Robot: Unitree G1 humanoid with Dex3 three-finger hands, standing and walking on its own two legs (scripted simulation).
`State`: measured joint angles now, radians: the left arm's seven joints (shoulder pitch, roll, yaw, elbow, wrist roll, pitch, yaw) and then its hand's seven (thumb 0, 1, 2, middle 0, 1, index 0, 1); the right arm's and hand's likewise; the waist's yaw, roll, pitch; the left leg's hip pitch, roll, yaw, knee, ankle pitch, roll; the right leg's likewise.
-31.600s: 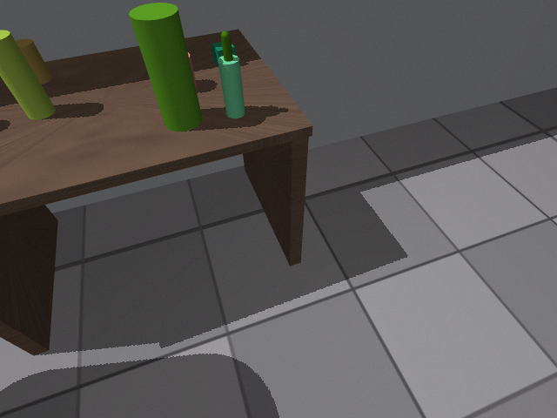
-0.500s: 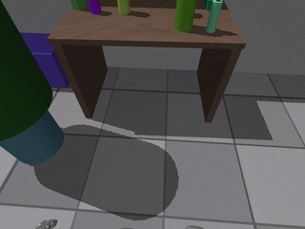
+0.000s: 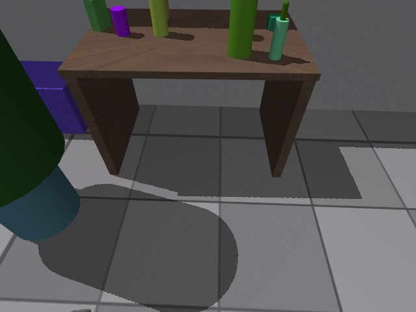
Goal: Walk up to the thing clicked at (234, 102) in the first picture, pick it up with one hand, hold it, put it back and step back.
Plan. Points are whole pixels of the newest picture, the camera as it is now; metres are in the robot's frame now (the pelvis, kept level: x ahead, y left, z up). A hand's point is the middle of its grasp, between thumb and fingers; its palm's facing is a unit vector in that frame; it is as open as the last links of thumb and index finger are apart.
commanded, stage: step back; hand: right
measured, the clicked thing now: (280, 31) +1.09 -0.21 +0.06
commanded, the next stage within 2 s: stand in 0.32 s
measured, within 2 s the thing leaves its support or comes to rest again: neither
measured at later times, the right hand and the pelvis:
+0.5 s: hand out of the picture +0.11 -0.25 -0.14, palm faces +0.00 +0.94 -0.33, open 7.4 cm; pelvis +0.00 +0.00 +0.01, yaw +0 degrees
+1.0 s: hand out of the picture +0.05 -0.26 -0.15, palm faces -0.01 +0.95 -0.32, open 7.4 cm; pelvis -0.02 -0.01 +0.01, yaw +0 degrees
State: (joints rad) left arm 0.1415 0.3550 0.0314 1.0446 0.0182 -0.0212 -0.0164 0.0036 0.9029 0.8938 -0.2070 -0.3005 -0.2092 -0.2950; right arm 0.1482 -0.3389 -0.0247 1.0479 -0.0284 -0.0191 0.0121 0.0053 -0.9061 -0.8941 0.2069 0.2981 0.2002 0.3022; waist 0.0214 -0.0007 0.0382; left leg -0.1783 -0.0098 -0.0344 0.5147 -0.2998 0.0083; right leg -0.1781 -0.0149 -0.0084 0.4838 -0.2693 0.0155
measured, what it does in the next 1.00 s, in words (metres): stands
